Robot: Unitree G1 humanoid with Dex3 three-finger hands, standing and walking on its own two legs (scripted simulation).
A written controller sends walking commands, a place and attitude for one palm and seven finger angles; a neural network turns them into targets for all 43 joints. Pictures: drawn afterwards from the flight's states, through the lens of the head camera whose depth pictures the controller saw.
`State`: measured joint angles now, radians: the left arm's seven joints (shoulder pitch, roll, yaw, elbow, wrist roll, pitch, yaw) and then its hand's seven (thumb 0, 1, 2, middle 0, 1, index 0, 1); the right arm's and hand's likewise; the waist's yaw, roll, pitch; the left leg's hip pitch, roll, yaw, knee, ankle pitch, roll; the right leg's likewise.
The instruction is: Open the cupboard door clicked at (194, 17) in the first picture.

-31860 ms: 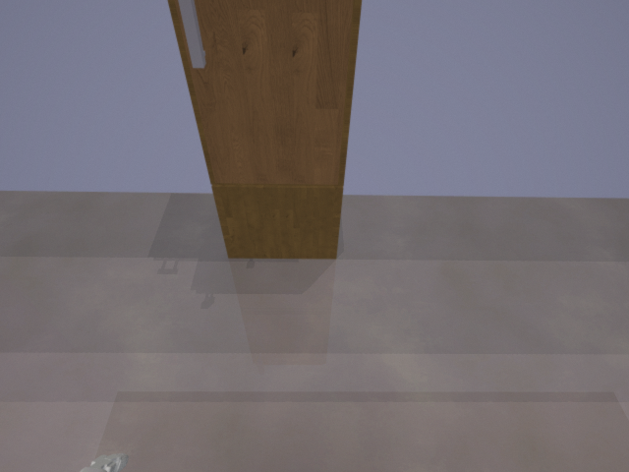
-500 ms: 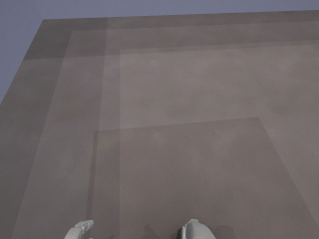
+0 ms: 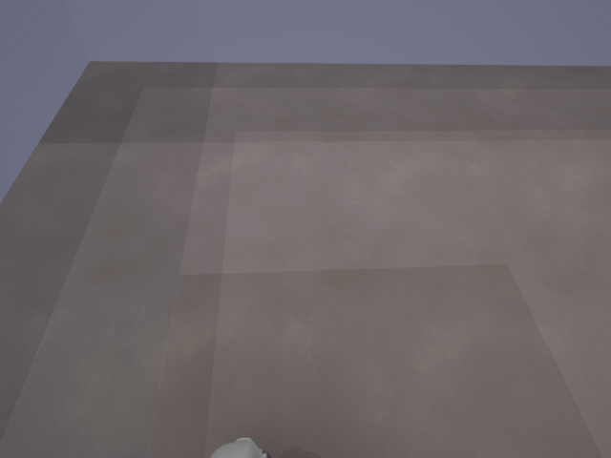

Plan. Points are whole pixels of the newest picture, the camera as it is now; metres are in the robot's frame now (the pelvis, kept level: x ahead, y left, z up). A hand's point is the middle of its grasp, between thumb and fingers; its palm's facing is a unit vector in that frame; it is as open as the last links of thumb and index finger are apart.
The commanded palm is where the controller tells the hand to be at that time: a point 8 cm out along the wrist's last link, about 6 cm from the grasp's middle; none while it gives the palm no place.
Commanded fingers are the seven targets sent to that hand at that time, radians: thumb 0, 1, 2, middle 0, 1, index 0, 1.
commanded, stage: turn to face it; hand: left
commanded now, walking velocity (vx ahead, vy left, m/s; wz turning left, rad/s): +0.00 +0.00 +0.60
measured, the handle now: out of the picture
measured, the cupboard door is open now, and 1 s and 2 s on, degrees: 41 41 41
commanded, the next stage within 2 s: none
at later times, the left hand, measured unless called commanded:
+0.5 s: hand (192, 452) +0.15 +0.17 -0.14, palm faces +0.27 -0.91 -0.30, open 7.4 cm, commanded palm none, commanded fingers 0.00 0.90 0.90 -0.20 -0.30 -0.20 -0.30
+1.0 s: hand out of the picture +0.03 +0.14 -0.17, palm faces +0.60 -0.75 -0.28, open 7.4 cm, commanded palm none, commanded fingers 0.00 0.90 0.90 -0.20 -0.30 -0.20 -0.30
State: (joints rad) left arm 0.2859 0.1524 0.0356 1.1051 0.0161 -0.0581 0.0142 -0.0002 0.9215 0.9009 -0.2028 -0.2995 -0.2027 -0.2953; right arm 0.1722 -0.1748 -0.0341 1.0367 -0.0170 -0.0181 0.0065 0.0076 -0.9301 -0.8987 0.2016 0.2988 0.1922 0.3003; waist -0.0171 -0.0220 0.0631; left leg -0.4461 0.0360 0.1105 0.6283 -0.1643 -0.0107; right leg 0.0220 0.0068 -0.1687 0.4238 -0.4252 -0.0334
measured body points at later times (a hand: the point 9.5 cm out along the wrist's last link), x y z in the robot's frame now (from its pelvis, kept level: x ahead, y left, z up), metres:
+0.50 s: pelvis +0.10 -0.06 +0.00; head +0.14 -0.08 +0.45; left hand +0.14 +0.21 -0.12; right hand +0.21 -0.30 -0.16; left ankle +0.08 +0.08 -0.69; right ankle +0.13 -0.17 -0.73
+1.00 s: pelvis +0.12 -0.07 +0.00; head +0.16 -0.03 +0.44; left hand +0.00 +0.18 -0.15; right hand +0.37 -0.20 -0.13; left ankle +0.06 +0.04 -0.73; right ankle +0.16 -0.19 -0.66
